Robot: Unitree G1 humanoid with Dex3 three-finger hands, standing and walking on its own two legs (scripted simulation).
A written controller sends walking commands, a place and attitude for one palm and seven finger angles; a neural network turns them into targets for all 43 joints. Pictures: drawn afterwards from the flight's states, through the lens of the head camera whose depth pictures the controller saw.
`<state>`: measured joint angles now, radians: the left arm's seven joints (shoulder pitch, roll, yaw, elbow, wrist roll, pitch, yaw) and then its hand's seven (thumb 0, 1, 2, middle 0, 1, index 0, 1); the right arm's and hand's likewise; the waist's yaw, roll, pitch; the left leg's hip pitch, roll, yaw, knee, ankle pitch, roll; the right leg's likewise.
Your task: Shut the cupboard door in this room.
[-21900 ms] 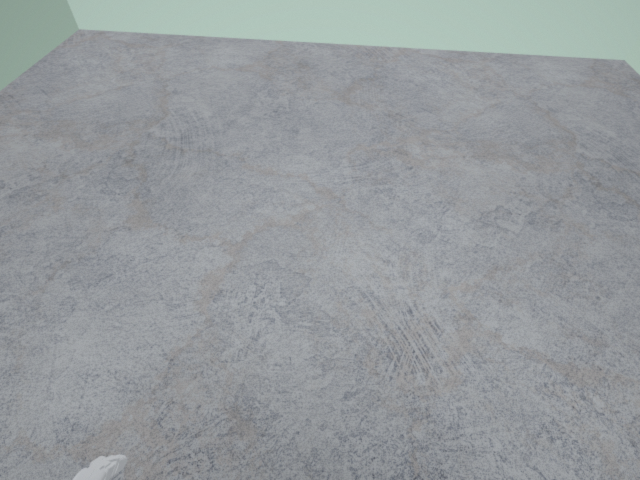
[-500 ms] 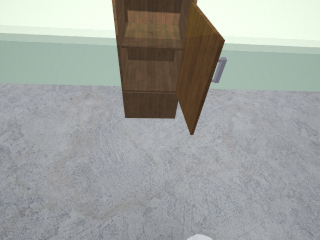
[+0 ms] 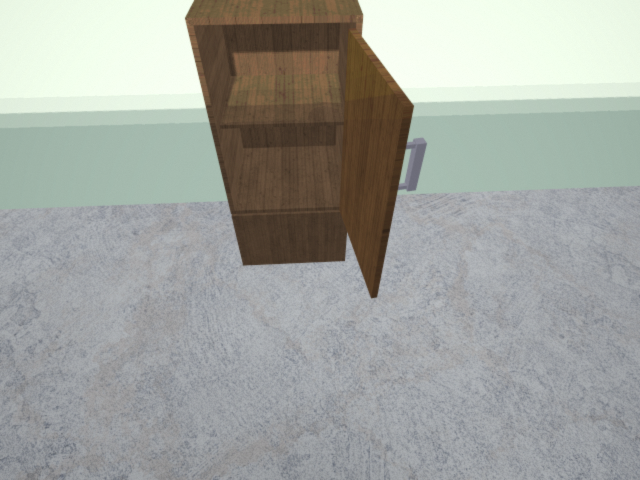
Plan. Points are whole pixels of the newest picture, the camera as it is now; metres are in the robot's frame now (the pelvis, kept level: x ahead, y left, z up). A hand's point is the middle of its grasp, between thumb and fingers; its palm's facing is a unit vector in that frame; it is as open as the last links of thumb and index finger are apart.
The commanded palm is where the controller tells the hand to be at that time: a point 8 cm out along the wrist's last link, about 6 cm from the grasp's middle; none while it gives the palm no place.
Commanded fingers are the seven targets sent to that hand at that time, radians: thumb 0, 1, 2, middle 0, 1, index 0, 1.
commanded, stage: stand and wait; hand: left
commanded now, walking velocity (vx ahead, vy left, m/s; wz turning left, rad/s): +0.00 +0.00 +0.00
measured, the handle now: (405, 166) +0.73 -0.15 -0.03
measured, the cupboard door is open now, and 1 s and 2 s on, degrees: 99 99 99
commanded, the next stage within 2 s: turn or walk to find it in 1.06 s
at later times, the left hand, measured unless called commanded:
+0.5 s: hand out of the picture -0.04 +0.14 -0.18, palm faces +0.06 -0.99 -0.14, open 7.4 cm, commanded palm none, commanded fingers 0.00 0.90 0.90 -0.20 -0.30 -0.20 -0.30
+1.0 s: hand out of the picture -0.01 +0.18 -0.18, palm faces +0.03 -0.98 -0.18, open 7.3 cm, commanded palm none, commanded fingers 0.00 0.90 0.90 -0.20 -0.30 -0.20 -0.30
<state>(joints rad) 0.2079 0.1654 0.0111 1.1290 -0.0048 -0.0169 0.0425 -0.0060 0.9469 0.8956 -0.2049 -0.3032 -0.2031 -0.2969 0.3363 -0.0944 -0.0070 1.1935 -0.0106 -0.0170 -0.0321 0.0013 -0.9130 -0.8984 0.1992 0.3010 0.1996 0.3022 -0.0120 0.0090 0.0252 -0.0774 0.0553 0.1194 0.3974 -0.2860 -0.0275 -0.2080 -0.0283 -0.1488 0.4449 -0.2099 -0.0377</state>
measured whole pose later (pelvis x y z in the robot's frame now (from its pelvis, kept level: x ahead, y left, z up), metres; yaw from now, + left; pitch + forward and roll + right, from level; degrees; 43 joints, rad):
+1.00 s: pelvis +0.00 +0.01 +0.00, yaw -1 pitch -1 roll +0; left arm 0.29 0.13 0.00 1.15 0.01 -0.01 0.05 0.01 0.91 0.90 -0.20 -0.30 -0.20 -0.30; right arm 0.34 -0.09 -0.01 1.17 -0.01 -0.02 -0.04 0.00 -0.91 -0.90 0.20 0.30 0.20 0.30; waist 0.00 0.00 0.04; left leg -0.07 0.04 0.13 0.37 -0.28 -0.01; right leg -0.20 -0.04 -0.13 0.42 -0.19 -0.02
